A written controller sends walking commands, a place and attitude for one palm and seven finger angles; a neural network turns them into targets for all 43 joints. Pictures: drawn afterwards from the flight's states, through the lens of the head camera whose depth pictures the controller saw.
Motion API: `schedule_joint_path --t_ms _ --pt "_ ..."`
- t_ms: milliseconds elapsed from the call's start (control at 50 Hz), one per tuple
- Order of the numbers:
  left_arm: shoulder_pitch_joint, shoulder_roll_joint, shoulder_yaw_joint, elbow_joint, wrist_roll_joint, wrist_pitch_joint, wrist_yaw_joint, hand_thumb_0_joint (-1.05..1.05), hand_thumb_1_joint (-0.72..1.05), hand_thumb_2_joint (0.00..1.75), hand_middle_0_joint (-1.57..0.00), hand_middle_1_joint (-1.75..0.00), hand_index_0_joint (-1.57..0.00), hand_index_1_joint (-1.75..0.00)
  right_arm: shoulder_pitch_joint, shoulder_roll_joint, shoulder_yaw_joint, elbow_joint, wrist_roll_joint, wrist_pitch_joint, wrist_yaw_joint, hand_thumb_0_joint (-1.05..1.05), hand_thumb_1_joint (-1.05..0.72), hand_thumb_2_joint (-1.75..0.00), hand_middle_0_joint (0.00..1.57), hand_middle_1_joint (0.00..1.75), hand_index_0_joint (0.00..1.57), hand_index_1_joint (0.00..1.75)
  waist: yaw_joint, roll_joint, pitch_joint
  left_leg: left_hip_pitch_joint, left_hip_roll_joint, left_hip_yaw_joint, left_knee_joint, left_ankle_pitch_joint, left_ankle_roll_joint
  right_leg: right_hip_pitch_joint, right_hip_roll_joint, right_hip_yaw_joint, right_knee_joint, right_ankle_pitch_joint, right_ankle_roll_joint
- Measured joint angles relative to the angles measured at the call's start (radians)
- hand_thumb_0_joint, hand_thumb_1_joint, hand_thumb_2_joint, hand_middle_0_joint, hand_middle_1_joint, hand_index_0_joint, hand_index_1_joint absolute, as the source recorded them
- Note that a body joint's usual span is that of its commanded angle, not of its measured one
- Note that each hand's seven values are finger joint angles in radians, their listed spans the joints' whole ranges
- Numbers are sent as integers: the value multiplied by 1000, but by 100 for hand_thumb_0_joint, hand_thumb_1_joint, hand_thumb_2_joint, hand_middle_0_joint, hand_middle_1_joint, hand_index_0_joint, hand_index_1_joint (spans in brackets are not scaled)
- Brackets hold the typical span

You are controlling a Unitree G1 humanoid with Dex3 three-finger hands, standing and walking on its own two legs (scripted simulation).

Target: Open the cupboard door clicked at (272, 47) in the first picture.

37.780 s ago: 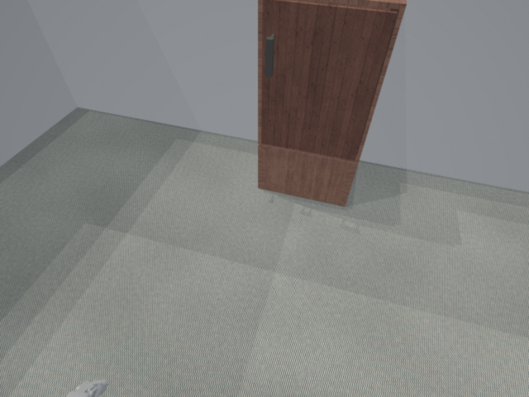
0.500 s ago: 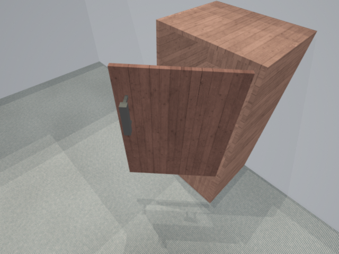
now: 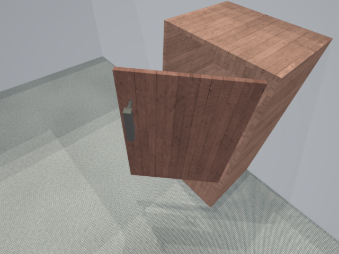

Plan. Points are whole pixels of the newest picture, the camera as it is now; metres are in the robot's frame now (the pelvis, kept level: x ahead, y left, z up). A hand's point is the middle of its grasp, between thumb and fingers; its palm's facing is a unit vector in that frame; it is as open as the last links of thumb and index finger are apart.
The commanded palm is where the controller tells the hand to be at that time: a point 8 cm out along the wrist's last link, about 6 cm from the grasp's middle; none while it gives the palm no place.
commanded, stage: look again from close up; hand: left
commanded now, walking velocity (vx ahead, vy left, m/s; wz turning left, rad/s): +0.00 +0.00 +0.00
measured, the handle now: (130, 120) +0.51 +0.16 -0.02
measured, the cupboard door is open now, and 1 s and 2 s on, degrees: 43 43 43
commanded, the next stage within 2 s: raise the hand with hooked fingers in 0.06 s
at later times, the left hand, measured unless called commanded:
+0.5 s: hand (108, 221) +0.20 +0.16 -0.03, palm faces -0.01 -1.00 -0.01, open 8.1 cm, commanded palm +0.13 +0.23 -0.06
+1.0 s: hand (90, 215) +0.21 +0.20 -0.03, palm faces +0.05 -1.00 -0.04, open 11.0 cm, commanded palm +0.17 +0.26 -0.03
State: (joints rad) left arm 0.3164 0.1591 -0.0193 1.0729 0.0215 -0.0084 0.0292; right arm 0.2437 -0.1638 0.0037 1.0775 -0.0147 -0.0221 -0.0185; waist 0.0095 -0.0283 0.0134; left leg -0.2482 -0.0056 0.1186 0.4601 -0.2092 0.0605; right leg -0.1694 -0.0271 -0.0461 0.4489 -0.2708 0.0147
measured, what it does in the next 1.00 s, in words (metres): lowers itself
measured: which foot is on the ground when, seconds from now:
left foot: down 0.00-1.00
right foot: down 0.00-1.00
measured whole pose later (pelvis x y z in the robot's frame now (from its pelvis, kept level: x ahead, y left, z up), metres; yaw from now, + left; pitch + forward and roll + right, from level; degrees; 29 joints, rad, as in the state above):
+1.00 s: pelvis -0.02 -0.05 -0.08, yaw +2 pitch +14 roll -1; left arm 0.27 0.32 0.35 0.18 -0.39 -0.31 -0.44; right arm 0.28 -0.22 0.02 0.59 0.04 -0.19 -0.07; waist -0.02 0.04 -0.12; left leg -0.89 0.06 0.02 1.09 -0.44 0.00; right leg -0.79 0.03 -0.11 1.08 -0.53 -0.06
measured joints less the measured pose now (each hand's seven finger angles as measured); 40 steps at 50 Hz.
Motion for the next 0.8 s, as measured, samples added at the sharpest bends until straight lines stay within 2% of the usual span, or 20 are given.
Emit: schedule_joint_path --t_ms 180,200,220,260,300,360,400,460,500,540,580,620,680,740,780,800 --pt "-22 7 -3 5 2 -3 9 0 91 90 -20 -30 -20 -30 -15 -4 4 5 2 3 0 1 -93 -90 20 30 20 30 -1 4 -1 12 2 1 3 -14 0 21 2 2 -16 -4 4" --pt "25 8 13 -156 -39 65 11 1 91 90 -20 -30 -20 -30 3 -8 7 -45 15 0 -1 1 -93 -90 20 30 20 30 -9 7 5 3 2 -4 19 -21 0 16 2 -3 -7 -8 3" --pt "84 18 31 -354 -68 95 25 2 92 90 -20 -30 -21 -31 31 -9 15 -96 28 -40 -12 1 -93 -90 20 30 20 30 -5 1 8 3 -4 -3 21 -24 -2 3 -4 -3 21 -19 -8" --pt "150 47 40 -641 -103 40 65 2 93 89 -21 -31 -21 -31 71 -13 19 -156 43 -134 -30 1 -93 -90 20 30 20 30 1 -10 -12 -4 -24 -1 18 -22 -4 -37 -21 4 93 -55 -30" --pt "140 56 47 -821 -144 -3 80 3 91 88 -20 -32 -21 -32 83 -30 16 -219 50 -183 -32 1 -92 -90 20 30 20 30 -16 4 -33 -30 -42 -18 46 -27 0 -60 -29 4 124 -76 -34" --pt "51 34 77 -900 -171 -147 32 2 87 87 -20 -35 -21 -35 48 -66 5 -294 39 -212 -22 1 -91 -90 20 30 20 30 -42 57 -75 -131 -32 -43 148 -61 2 -132 -23 -19 182 -96 -8" --pt "6 26 109 -897 -197 -271 -46 1 83 85 -20 -37 -21 -37 8 -70 -5 -339 28 -213 -8 1 -91 -90 20 30 20 30 -46 58 -114 -233 -17 -39 232 -91 -6 -235 -14 -14 264 -122 -10" --pt "-11 28 145 -868 -234 -446 -220 1 76 83 -21 -41 -21 -41 -45 -59 -26 -409 22 -209 19 1 -91 -90 20 30 20 30 -38 17 -143 -374 7 -30 364 -140 -17 -386 1 -3 407 -175 -25" --pt "10 34 162 -831 -246 -510 -330 0 72 81 -21 -43 -21 -44 -69 -64 -39 -460 26 -205 33 1 -91 -90 20 30 20 30 -34 -6 -146 -456 21 -38 450 -171 -25 -464 11 -10 490 -209 -40" --pt "53 43 179 -809 -253 -512 -397 0 67 79 -22 -46 -22 -46 -84 -76 -52 -507 29 -199 35 1 -91 -90 20 30 20 30 -24 -20 -150 -529 33 -49 529 -200 -32 -532 19 -21 564 -239 -57" --pt "110 53 200 -822 -267 -493 -414 1 62 77 -22 -49 -23 -49 -93 -90 -65 -542 29 -193 29 1 -91 -90 20 30 20 30 -9 -24 -151 -589 43 -66 597 -226 -44 -583 26 -37 624 -266 -64" --pt "166 60 223 -871 -288 -496 -394 1 57 75 -23 -52 -23 -52 -98 -97 -74 -556 28 -193 15 1 -91 -90 20 30 20 30 8 -16 -147 -630 51 -90 651 -245 -52 -610 34 -59 663 -285 -72" --pt "202 77 255 -982 -317 -552 -356 1 50 72 -23 -56 -24 -57 -99 -99 -68 -541 26 -203 -11 1 -91 -90 20 30 20 30 37 4 -150 -676 58 -126 709 -264 -64 -635 43 -93 701 -305 -85" --pt "141 94 261 -1035 -347 -608 -377 1 42 69 -23 -61 -24 -61 -105 -99 -36 -510 33 -218 -28 1 -91 -90 20 30 20 30 49 43 -149 -714 60 -158 750 -270 -70 -654 48 -124 724 -314 -92" --pt "66 114 254 -1017 -359 -593 -429 1 38 67 -23 -64 -24 -64 -109 -90 -8 -493 42 -222 -39 1 -91 -90 20 30 20 30 46 63 -146 -732 62 -165 762 -269 -69 -670 50 -130 734 -313 -93" --pt "26 127 251 -994 -360 -564 -458 1 35 66 -24 -65 -24 -66 -108 -82 5 -488 48 -219 -44 1 -91 -90 20 30 20 30 40 70 -145 -738 62 -164 762 -266 -69 -677 50 -129 736 -311 -93"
